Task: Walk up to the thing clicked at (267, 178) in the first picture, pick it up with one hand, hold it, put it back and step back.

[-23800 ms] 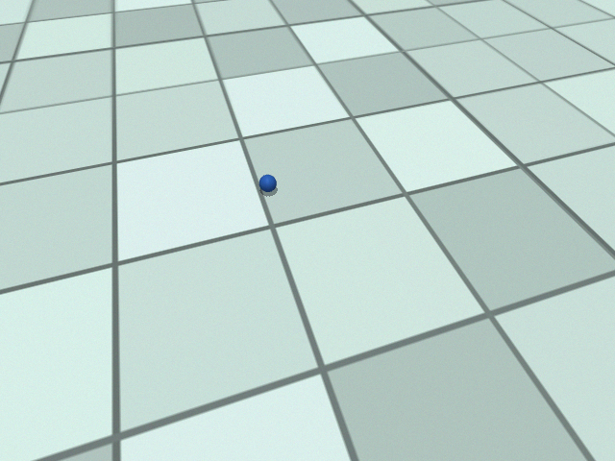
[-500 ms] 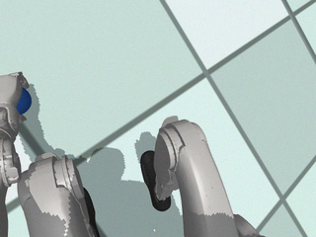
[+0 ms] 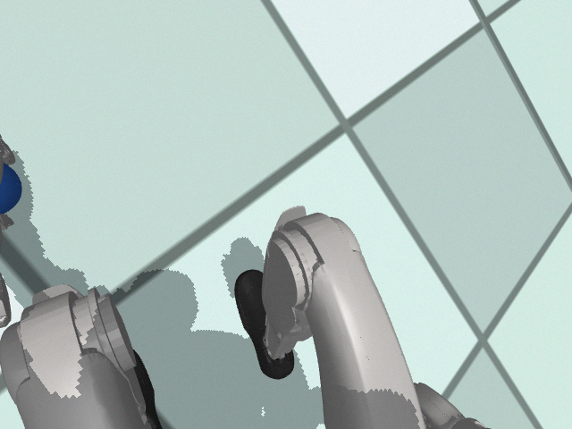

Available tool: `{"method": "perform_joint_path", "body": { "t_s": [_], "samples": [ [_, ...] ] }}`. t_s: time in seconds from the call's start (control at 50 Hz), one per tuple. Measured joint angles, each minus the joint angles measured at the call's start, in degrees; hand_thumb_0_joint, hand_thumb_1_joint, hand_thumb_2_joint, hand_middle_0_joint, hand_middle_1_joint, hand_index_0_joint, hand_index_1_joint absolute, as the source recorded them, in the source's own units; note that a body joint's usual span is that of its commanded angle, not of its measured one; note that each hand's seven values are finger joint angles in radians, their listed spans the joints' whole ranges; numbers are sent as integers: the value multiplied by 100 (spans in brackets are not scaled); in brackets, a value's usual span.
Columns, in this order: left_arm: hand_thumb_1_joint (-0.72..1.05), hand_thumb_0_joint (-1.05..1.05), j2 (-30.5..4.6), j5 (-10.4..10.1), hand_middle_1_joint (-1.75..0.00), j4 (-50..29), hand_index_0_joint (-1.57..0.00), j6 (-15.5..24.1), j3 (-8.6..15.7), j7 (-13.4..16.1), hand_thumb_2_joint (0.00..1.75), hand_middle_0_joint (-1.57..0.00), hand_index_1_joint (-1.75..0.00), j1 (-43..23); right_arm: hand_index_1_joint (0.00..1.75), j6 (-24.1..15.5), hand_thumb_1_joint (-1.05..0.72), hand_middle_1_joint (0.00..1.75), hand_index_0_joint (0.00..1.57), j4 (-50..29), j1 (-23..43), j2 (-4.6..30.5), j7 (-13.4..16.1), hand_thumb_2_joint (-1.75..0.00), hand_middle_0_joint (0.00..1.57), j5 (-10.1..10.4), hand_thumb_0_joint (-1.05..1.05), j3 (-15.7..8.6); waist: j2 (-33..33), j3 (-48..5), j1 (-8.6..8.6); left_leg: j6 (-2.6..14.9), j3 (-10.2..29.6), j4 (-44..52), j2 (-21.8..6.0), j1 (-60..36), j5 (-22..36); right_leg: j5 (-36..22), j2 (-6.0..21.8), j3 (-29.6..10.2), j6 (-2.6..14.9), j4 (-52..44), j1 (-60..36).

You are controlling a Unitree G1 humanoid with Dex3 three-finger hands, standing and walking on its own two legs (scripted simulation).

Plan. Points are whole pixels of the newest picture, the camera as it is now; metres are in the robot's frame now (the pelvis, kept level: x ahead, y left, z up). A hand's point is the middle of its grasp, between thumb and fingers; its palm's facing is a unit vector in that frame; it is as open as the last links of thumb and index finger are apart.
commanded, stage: rest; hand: left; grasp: from above
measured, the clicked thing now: out of the picture +0.46 +0.25 -0.26
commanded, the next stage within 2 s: open in 0.48 s
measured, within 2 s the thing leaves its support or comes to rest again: rests again in 0.84 s
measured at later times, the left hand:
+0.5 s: hand out of the picture +0.44 +0.25 -0.25, palm faces -0.46 -0.15 -0.87, open 10.0 cm
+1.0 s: hand out of the picture +0.46 +0.25 -0.25, palm faces -0.44 -0.14 -0.89, open 11.7 cm
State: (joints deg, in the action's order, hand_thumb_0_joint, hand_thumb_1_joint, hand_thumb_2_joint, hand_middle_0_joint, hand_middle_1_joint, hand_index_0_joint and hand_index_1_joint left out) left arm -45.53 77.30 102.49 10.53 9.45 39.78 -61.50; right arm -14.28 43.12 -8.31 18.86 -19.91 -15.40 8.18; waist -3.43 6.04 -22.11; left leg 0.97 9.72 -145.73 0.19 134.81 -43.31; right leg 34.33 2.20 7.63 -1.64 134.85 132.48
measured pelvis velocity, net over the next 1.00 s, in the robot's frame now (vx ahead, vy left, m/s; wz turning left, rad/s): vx -0.01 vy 0.00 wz -0.04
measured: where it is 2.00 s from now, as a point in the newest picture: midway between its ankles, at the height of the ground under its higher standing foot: (209, 382)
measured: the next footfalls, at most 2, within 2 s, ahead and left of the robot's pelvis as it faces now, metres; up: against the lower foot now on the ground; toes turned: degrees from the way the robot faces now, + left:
none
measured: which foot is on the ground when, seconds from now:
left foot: down 0.00-1.00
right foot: down 0.00-1.00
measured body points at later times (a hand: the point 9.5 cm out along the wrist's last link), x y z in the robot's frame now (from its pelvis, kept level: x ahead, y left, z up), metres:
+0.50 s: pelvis +0.00 +0.00 +0.00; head +0.27 +0.10 +0.34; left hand +0.47 +0.26 -0.20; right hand +0.02 -0.26 -0.06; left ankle +0.06 +0.12 -0.27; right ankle +0.12 -0.12 -0.27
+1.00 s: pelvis -0.01 +0.00 +0.00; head +0.28 +0.11 +0.33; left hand +0.48 +0.25 -0.20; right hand +0.01 -0.25 -0.05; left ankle +0.06 +0.12 -0.27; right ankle +0.12 -0.12 -0.27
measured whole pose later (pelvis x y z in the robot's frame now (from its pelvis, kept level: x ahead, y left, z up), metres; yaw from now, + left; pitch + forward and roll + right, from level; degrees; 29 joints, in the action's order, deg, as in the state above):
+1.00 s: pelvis -0.01 +0.00 +0.00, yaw -2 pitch +29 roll -14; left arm -50.8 75.1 104.4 10.2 5.9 40.3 -64.1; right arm -18.3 40.3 -7.5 20.5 -21.6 -15.4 13.5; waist -5.8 9.5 -23.9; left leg 1.0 12.2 -146.0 -0.1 133.9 -42.8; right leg 32.8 1.3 9.8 -2.1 133.1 130.5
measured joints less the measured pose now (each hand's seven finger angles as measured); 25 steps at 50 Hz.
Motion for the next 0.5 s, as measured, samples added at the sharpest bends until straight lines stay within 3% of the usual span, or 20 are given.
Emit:
{"method": "perform_joint_path", "body": {
  "t_s": [0.16, 0.5],
  "samples": [
    [-6, 0, -88, -107, -74, 47, -67, -33, -70, -58, 60, -64, -73, -9, 30, -79, -91, 29, 20, -47, 10, 10, -67, -90, 20, 10, 0, 98, -26, 83, -22, 11, 41, -27, -5, -1, 12, -30, -17, 36, -15, -15, -25],
    [-7, 0, -365, -93, -74, 266, -69, 83, -214, 40, 61, -66, -72, -144, 30, -262, -91, 29, 20, -150, 94, 125, -115, -90, 20, 0, 0, 356, -150, 246, -105, 4, 152, -52, -10, -74, 35, -91, -47, 130, -31, -76, -148]
  ]
}}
